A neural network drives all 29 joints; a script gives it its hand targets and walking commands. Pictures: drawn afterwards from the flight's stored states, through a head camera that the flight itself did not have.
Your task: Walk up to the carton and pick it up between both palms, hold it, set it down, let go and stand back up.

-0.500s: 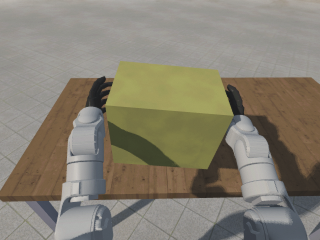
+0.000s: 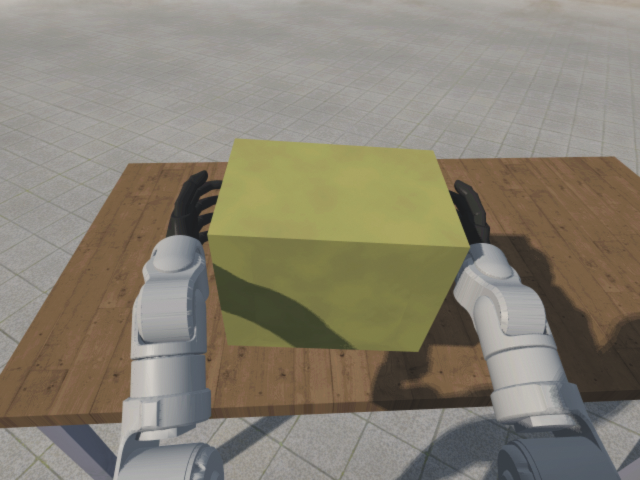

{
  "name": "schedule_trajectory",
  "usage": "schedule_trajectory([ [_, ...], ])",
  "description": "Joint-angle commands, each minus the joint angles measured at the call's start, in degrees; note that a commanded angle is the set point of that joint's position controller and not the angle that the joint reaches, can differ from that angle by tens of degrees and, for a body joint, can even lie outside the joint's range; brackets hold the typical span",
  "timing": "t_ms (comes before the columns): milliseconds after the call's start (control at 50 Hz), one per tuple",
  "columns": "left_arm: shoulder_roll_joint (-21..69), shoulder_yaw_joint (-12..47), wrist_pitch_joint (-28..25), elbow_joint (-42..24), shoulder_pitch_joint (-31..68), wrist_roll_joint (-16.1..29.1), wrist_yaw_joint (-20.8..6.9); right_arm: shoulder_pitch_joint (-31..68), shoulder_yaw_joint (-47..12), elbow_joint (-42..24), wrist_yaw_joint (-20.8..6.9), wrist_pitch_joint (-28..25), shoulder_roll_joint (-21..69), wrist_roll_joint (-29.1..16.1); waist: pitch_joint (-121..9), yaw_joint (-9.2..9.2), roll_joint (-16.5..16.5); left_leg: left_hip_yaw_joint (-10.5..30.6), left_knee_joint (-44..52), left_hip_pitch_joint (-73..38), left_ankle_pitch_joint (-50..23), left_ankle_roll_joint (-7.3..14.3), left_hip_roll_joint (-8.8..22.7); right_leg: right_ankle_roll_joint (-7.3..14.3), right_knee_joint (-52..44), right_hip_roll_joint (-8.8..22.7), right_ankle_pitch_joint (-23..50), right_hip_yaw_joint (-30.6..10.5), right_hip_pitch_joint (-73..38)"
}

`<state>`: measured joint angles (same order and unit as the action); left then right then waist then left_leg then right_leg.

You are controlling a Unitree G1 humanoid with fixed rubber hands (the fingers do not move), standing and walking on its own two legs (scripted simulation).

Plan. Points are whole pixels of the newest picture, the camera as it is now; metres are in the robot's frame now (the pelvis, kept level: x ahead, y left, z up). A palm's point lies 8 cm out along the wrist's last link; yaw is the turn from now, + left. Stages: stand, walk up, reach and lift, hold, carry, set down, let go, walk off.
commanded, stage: hold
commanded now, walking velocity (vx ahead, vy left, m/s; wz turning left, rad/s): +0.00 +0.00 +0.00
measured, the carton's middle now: (329, 248) +0.36 +0.00 +0.15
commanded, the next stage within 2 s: set down in 0.06 s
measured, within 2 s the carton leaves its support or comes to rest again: neither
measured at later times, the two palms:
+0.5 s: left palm (177, 259) +0.32 +0.17 +0.17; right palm (461, 269) +0.32 -0.16 +0.14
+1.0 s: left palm (212, 261) +0.37 +0.15 +0.12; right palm (463, 280) +0.34 -0.18 +0.10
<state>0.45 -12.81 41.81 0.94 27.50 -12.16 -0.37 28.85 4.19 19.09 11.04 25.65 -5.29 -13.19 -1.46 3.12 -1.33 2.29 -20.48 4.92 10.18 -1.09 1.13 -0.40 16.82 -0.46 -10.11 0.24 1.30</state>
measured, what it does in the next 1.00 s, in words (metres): stands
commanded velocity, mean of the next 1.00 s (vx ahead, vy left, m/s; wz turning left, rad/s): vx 0.00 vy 0.00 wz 0.00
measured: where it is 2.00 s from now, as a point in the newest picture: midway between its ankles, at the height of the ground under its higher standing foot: outside the picture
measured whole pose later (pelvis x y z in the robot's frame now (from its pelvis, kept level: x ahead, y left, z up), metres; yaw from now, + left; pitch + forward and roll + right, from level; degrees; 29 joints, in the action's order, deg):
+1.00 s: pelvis +0.01 +0.01 +0.00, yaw +0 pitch -4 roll +0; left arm 1.5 -10.2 16.5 22.1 27.5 -11.0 1.3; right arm 23.7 12.3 33.1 5.9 -0.8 -1.8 -1.9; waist 1.8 1.6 -2.0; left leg 0.3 -18.5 4.7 9.6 -0.2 0.5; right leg -1.3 15.7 0.9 -9.9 0.2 1.6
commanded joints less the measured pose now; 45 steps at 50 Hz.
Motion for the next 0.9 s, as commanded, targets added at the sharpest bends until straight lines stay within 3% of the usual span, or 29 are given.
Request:
schedule_trajectory([
  [0, 24.7, 29.4, -2.9, -12.9, 36.6, 9.5, -8.0, 49.6, -27.2, -24.2, -8.3, -3.9, 28.3, -6.6, -25.1, 0.31, 1.9, -2.1, -0.3, -12.5, -24.5, -1.6, -3.7, -2.7, -1.1, -3.7, 22.7, 2.3, -3.6],
  [40, 24.6, 29.1, -3.1, -13.9, 37.2, 9.3, -8.2, 49.9, -27.7, -25.8, -8.0, -3.9, 28.5, -7.0, -26.5, 0.05, 1.7, -2.4, -0.4, -12.7, -24.1, -1.4, -3.9, -3.0, -0.6, -3.6, 24.2, 2.3, -4.4],
  [60, 29.2, 32.7, -3.1, -23.2, 29.2, 10.1, -7.9, 38.1, -31.9, -32.2, -8.2, -4.2, 28.3, -10.0, -32.3, 0.25, 3.4, -1.8, -2.0, -16.4, -36.1, -1.4, -4.5, -1.9, 1.4, -4.1, 33.8, 3.0, -8.5],
  [80, 28.0, 33.4, -3.2, -23.3, 29.6, 10.1, -7.8, 41.1, -32.9, -33.3, -7.8, -4.2, 26.8, -10.3, -31.9, -0.05, 3.9, -1.9, -2.5, -14.7, -36.9, -1.8, -4.8, -1.7, 1.9, -4.2, 37.4, 2.7, -8.9],
  [120, 27.0, 33.2, -3.1, -24.1, 29.2, 10.0, -8.0, 40.2, -32.2, -32.9, -7.5, -4.2, 25.9, -9.8, -30.2, 1.03, 5.1, -1.4, -2.3, -13.4, -35.6, -2.1, -5.3, -1.6, 1.9, -3.8, 38.3, 2.5, -9.1],
  [180, 24.9, 30.5, -4.6, -17.1, 28.7, 8.6, -8.9, 43.3, -29.4, -32.6, -8.3, -6.1, 24.4, -6.0, -25.2, -0.38, 2.4, -1.5, 1.0, -9.8, -24.7, -1.1, -5.3, -1.3, -0.1, -3.1, 32.5, 3.1, -7.8],
  [200, 23.5, 28.5, -4.7, -14.5, 26.8, 7.4, -9.5, 41.2, -27.6, -29.0, -8.6, -6.4, 23.8, -4.0, -21.5, -0.48, 1.2, -1.9, 2.1, -8.5, -21.2, -0.4, -5.2, -1.3, -0.8, -2.6, 29.4, 3.0, -6.9],
  [260, 21.5, 24.8, -7.5, -10.3, 32.0, 5.9, -10.9, 42.7, -24.1, -22.3, -10.2, -9.2, 26.8, 0.9, -17.8, -1.26, -0.7, -2.9, 5.4, -6.0, -8.8, 0.8, -4.5, -1.6, -2.4, -1.2, 15.0, 3.4, -2.4],
  [280, 22.4, 25.0, -9.3, -8.2, 34.1, 6.3, -11.1, 45.3, -23.8, -23.0, -10.9, -11.7, 28.3, 2.9, -17.9, -2.10, -0.2, -3.6, 5.6, -5.5, -6.5, 0.9, -4.2, -1.3, -2.6, -0.8, 11.3, 3.5, -1.2],
  [300, 22.0, 23.3, -10.9, -4.8, 36.3, 5.3, -11.5, 46.3, -20.9, -19.7, -11.7, -13.5, 29.1, 5.9, -15.7, -2.48, -0.7, -4.3, 6.5, -4.3, -1.9, 1.1, -3.7, -1.0, -3.3, -0.4, 3.9, 3.8, 0.6],
  [340, 23.1, 23.2, -13.9, -1.8, 38.5, 5.6, -11.4, 48.2, -18.6, -18.9, -12.3, -17.2, 30.7, 9.0, -17.7, -2.90, -0.7, -5.1, 6.4, -4.1, -0.8, 1.2, -3.5, -1.3, -3.2, -0.1, 1.4, 3.9, -0.4],
  [360, 23.6, 22.0, -15.2, 0.9, 39.3, 4.7, -11.5, 46.7, -17.2, -14.2, -12.7, -18.0, 30.6, 10.7, -16.0, -2.64, -0.2, -5.2, 6.9, -4.2, 0.4, 1.0, -3.2, -1.5, -3.4, -0.1, -0.9, 4.1, -0.2],
  [400, 23.8, 20.3, -17.7, 4.9, 39.8, 3.7, -12.1, 47.3, -15.7, -11.4, -13.0, -20.9, 31.2, 13.1, -16.8, -2.83, -1.5, -6.2, 7.3, -4.1, 1.3, 1.6, -3.4, -1.7, -3.6, 0.5, -1.9, 4.1, -2.4],
  [500, 25.6, 17.8, -22.3, 14.1, 40.6, 1.2, -12.7, 46.5, -9.0, -3.2, -13.0, -26.3, 30.6, 19.4, -17.9, -0.89, -1.0, -7.1, 8.2, -3.8, 3.9, 1.8, -3.7, -2.3, -3.6, 1.0, -5.0, 5.1, -4.4],
  [520, 25.6, 17.1, -22.9, 14.9, 39.4, 0.6, -12.7, 46.8, -7.8, -2.7, -13.1, -27.3, 30.4, 19.9, -17.2, -0.84, -1.2, -7.3, 8.0, -4.0, 2.6, 1.8, -3.5, -2.5, -3.3, 0.8, -3.9, 5.3, -4.3],
  [540, 26.4, 18.0, -23.6, 15.7, 40.1, 1.1, -12.6, 46.1, -6.6, -1.7, -13.0, -28.5, 30.2, 20.7, -17.7, 0.64, -0.5, -7.1, 8.1, -4.2, 3.1, 1.5, -3.6, -2.4, -3.4, 0.8, -3.5, 5.7, -4.6],
  [640, 30.4, 22.5, -27.6, 15.4, 42.7, 2.2, -9.8, 49.3, -9.6, -2.0, -13.5, -33.1, 31.7, 19.0, -23.6, -0.23, 3.0, -6.2, 6.2, -7.7, -4.2, -0.4, -2.7, -1.8, -2.0, -0.3, 3.0, 6.4, -4.0],
  [660, 30.5, 23.1, -28.4, 15.8, 41.8, 2.2, -9.2, 49.6, -11.2, -2.5, -13.6, -33.7, 32.0, 18.7, -24.8, -1.36, 2.8, -6.1, 5.7, -8.7, -5.9, -0.2, -2.6, -1.8, -2.1, -0.6, 4.2, 6.5, -3.0],
  [680, 30.9, 25.1, -29.3, 13.7, 43.6, 3.4, -8.4, 49.8, -12.0, -2.6, -13.5, -34.3, 31.9, 18.0, -28.1, -0.68, 3.4, -5.7, 4.7, -10.4, -9.7, -0.9, -2.4, -1.6, -1.7, -1.0, 6.7, 6.7, -2.6],
  [740, 32.2, 28.0, -30.5, 11.8, 42.6, 3.9, -6.5, 48.5, -13.9, -1.8, -13.6, -34.8, 30.9, 16.3, -27.8, -0.55, 5.0, -4.5, 3.1, -13.4, -16.0, -2.5, -1.7, -0.9, -1.4, -1.9, 9.5, 6.7, -1.5],
  [760, 32.4, 28.2, -30.7, 11.9, 40.8, 4.0, -5.7, 47.5, -16.5, -2.9, -13.7, -34.5, 32.0, 15.4, -26.9, -2.25, 4.9, -4.4, 2.6, -13.6, -17.9, -2.8, -1.7, -1.1, -1.5, -2.0, 9.9, 6.4, -2.1],
  [800, 32.8, 29.9, -30.9, 9.5, 40.4, 4.7, -4.9, 48.2, -19.0, -4.5, -13.5, -34.3, 32.0, 13.2, -29.8, -2.15, 4.8, -3.8, 1.5, -15.2, -21.7, -2.9, -1.5, -1.1, -1.4, -2.3, 12.8, 6.2, -1.7],
  [880, 31.5, 29.5, -29.5, 9.6, 37.1, 5.2, -4.0, 43.1, -20.0, -1.6, -13.5, -31.8, 30.5, 10.9, -24.8, -2.28, 3.7, -3.4, 1.7, -15.0, -22.6, -3.4, -1.3, -0.7, -2.1, -2.6, 14.0, 5.6, -1.7],
])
